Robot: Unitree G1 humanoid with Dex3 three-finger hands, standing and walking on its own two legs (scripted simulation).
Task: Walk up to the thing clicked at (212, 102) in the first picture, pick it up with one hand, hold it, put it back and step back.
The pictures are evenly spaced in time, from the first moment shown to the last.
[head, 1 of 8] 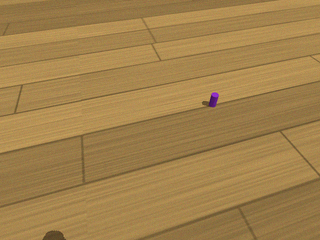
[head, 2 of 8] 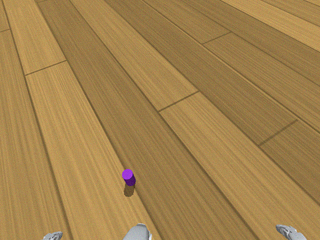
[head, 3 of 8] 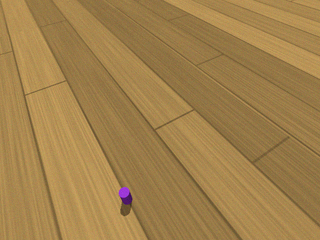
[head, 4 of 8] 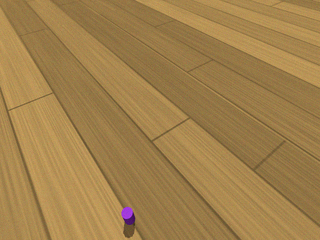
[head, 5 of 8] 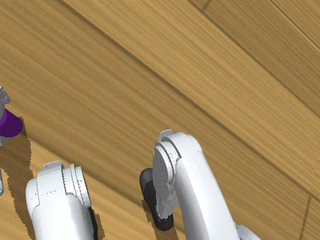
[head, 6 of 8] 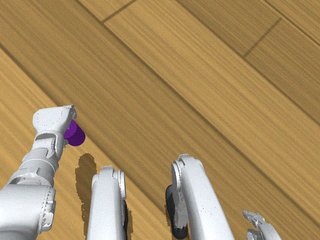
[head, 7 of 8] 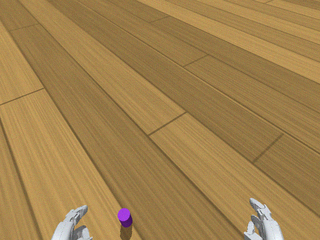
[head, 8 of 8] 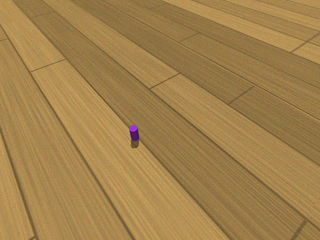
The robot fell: no
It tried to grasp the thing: yes
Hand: left
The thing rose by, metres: 0.59
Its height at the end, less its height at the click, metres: +0.00
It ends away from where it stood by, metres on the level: 0.03
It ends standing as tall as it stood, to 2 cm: yes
